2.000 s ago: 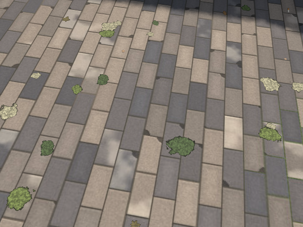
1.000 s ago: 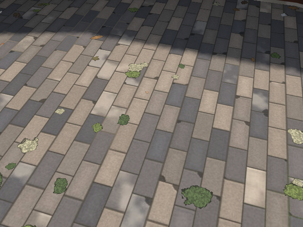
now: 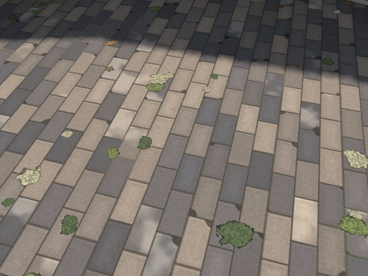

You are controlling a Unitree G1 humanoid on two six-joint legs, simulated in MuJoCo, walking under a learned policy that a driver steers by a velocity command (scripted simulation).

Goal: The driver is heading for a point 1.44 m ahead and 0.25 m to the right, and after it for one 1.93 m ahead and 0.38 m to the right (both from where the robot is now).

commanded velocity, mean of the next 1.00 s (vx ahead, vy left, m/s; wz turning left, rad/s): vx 0.20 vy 0.00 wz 0.00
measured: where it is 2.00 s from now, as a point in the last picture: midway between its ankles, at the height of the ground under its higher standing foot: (190, 200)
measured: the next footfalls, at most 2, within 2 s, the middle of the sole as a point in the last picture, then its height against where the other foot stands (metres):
left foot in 1.14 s outside the picture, level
right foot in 1.70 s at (224, 208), level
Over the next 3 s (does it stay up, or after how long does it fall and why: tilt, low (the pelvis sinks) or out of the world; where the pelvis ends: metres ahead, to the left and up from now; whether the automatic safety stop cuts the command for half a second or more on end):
stays up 1.27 -0.08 0.00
